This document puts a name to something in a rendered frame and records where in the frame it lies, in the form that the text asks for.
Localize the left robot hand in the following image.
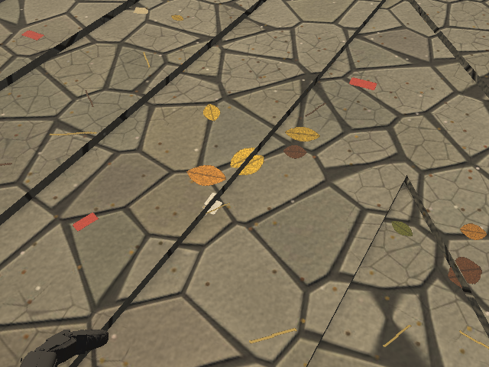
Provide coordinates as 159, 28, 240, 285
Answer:
20, 330, 108, 367

